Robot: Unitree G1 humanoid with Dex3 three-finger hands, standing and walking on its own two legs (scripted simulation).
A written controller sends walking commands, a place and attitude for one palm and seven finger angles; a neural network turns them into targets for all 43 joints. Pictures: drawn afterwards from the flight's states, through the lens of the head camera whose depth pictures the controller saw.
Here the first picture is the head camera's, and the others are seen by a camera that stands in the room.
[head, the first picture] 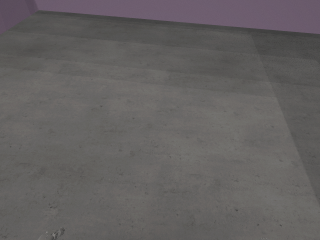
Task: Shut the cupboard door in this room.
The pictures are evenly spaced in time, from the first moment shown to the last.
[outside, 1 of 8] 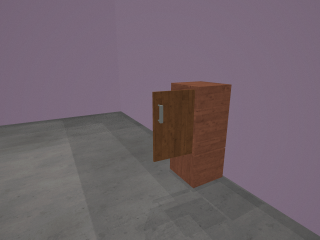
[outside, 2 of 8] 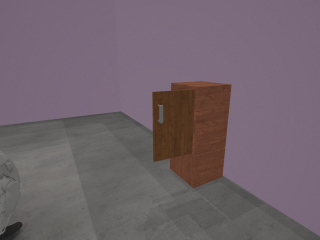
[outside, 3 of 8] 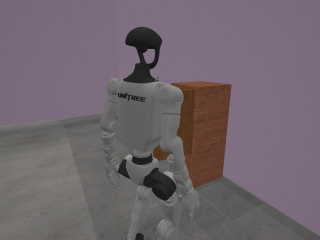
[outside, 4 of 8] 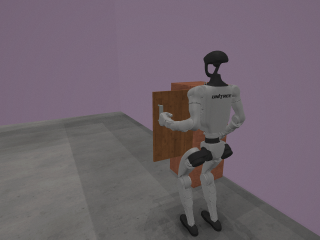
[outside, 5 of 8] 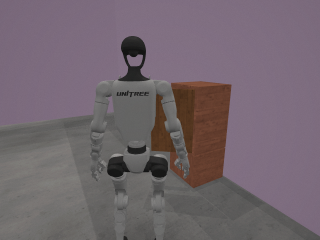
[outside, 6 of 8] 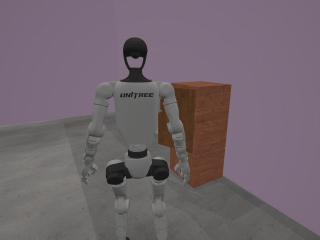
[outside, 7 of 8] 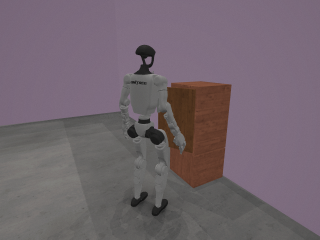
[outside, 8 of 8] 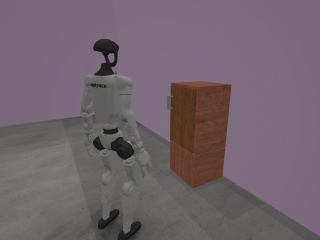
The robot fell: no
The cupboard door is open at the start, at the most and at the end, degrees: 86 86 0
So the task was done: yes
